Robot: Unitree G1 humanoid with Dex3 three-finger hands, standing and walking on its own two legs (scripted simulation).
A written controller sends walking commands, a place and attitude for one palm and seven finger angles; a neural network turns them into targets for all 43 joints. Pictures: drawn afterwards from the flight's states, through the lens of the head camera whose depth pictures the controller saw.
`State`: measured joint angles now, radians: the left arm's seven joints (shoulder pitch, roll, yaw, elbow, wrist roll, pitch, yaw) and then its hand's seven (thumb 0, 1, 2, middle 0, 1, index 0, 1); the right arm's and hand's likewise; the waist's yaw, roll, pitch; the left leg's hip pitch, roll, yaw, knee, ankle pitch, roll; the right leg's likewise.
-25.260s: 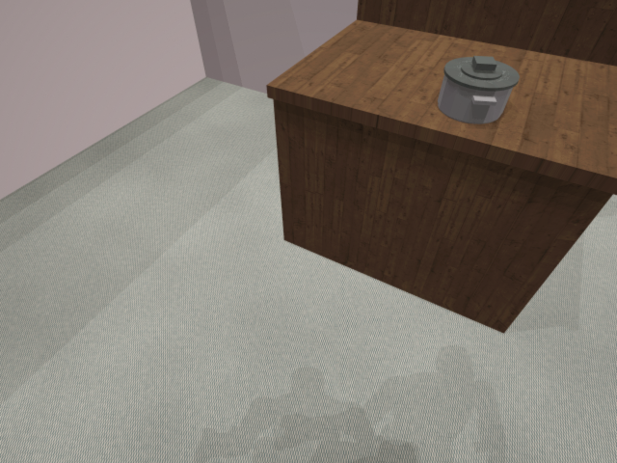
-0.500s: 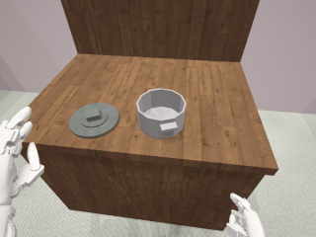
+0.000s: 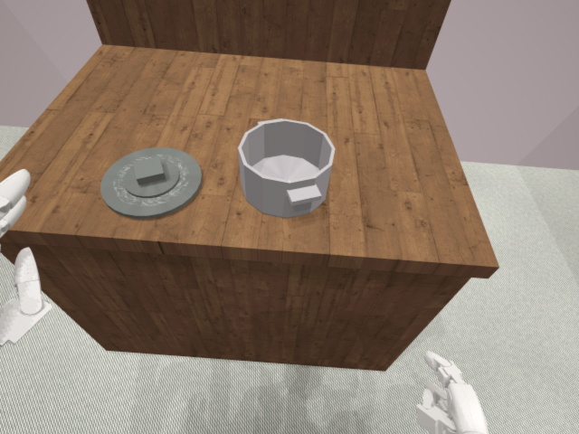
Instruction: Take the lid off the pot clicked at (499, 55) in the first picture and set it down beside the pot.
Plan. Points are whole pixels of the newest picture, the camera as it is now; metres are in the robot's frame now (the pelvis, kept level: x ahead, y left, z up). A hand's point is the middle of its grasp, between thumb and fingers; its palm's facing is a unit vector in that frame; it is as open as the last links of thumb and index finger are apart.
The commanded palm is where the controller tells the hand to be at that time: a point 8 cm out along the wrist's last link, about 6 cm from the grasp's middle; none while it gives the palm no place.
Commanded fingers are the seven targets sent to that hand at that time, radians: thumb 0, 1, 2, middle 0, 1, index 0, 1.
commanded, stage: step back with the hand held close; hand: left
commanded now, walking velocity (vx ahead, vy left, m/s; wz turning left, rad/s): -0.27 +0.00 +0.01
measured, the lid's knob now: (149, 170) +0.53 +0.30 +0.01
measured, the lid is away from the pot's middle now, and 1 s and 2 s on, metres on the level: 0.25 0.25 0.25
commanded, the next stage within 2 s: stop stepping back and stand still in 0.98 s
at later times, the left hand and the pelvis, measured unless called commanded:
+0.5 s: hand (25, 369) +0.14 +0.23 +0.17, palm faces +0.35 -0.81 -0.47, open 7.4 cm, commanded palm +0.07 +0.27 +0.19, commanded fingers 0.00 0.90 0.90 -0.20 -0.30 -0.20 -0.30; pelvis -0.06 -0.01 -0.01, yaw +0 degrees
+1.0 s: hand out of the picture +0.06 +0.22 +0.18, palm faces +0.36 -0.81 -0.46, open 7.4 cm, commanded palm -0.01 +0.26 +0.19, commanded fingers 0.00 0.90 0.90 -0.20 -0.30 -0.20 -0.30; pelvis -0.13 -0.03 -0.01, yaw +1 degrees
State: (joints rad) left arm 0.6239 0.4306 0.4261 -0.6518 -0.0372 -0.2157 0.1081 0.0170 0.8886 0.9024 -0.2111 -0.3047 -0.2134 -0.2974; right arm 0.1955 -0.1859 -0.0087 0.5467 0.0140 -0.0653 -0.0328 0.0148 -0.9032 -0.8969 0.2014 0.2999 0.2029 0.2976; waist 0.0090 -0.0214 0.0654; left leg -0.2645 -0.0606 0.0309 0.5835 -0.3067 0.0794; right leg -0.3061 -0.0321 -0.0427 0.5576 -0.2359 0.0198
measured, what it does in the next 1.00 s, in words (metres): walks backwards: left foot, then right foot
